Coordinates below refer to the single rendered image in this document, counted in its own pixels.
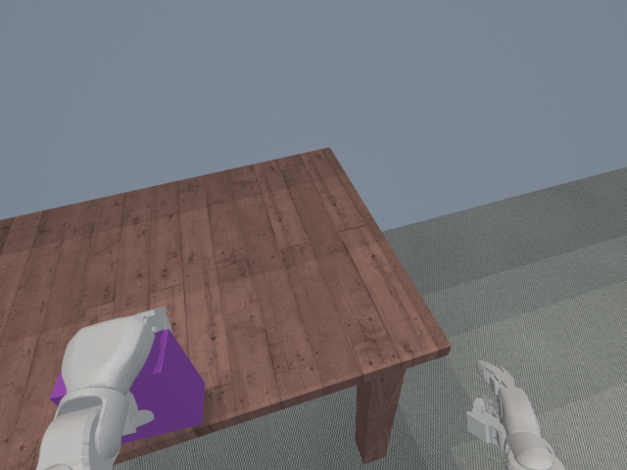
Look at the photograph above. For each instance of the left robot forearm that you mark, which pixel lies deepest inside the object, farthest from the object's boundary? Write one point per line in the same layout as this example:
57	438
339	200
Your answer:
86	431

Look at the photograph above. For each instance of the sponge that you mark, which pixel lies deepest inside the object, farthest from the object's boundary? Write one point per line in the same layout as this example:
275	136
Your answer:
168	385

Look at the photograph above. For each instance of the robot right hand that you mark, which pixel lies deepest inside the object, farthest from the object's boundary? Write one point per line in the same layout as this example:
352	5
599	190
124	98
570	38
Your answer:
493	420

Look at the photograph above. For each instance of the right robot forearm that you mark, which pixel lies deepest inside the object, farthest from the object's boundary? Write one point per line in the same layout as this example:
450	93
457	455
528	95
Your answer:
528	451

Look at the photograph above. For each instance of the table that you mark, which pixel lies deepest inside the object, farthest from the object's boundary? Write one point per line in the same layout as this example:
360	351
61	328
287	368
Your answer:
279	286

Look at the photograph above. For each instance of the robot left hand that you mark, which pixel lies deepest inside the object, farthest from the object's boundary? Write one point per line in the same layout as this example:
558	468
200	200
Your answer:
111	354

